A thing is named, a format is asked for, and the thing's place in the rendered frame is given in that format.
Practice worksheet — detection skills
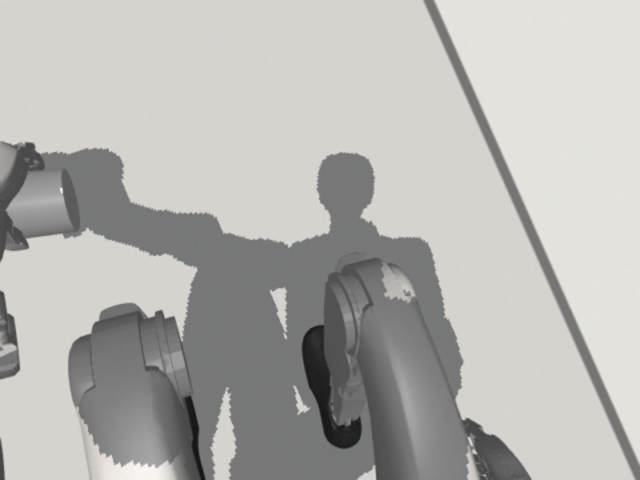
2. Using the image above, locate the right robot foot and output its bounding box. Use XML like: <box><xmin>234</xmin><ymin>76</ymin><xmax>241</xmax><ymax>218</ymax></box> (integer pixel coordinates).
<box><xmin>302</xmin><ymin>325</ymin><xmax>361</xmax><ymax>449</ymax></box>

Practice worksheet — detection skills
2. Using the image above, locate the left robot arm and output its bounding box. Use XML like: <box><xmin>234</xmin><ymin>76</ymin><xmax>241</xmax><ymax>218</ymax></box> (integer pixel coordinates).
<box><xmin>0</xmin><ymin>206</ymin><xmax>20</xmax><ymax>480</ymax></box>

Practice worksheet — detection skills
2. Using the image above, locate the left robot foot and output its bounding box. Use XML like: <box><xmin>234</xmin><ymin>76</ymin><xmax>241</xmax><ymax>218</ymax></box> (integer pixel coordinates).
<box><xmin>185</xmin><ymin>396</ymin><xmax>206</xmax><ymax>480</ymax></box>

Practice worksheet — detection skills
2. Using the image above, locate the bottle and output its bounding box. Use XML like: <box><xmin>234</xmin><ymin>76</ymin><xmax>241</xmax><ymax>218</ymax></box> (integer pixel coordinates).
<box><xmin>6</xmin><ymin>169</ymin><xmax>80</xmax><ymax>239</ymax></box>

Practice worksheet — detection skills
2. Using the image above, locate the right robot hand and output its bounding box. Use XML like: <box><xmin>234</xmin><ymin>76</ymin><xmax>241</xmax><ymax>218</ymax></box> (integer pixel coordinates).
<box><xmin>462</xmin><ymin>418</ymin><xmax>532</xmax><ymax>480</ymax></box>

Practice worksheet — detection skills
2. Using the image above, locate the left robot hand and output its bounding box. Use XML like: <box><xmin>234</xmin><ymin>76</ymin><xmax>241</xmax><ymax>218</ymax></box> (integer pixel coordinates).
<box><xmin>0</xmin><ymin>141</ymin><xmax>45</xmax><ymax>251</ymax></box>

